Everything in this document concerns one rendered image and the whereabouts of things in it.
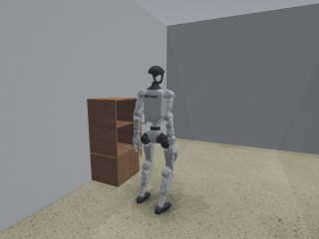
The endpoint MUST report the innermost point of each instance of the left robot forearm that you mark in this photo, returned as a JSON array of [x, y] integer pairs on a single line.
[[137, 125]]

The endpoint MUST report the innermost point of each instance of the right robot forearm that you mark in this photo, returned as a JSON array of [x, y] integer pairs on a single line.
[[170, 130]]

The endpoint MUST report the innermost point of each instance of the robot left shin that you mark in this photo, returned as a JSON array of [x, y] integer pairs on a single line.
[[145, 178]]

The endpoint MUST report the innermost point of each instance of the cupboard door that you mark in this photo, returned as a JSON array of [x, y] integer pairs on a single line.
[[141, 152]]

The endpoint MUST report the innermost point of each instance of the right robot thigh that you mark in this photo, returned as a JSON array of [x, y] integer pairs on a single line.
[[168, 166]]

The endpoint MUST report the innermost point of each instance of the left robot hand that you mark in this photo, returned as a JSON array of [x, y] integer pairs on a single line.
[[137, 143]]

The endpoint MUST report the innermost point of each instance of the robot left upper arm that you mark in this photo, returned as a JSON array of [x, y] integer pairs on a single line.
[[139, 103]]

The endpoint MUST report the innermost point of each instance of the right robot hand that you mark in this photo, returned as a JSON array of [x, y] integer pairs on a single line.
[[173, 152]]

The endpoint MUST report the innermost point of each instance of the robot right upper arm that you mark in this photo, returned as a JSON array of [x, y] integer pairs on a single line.
[[168, 100]]

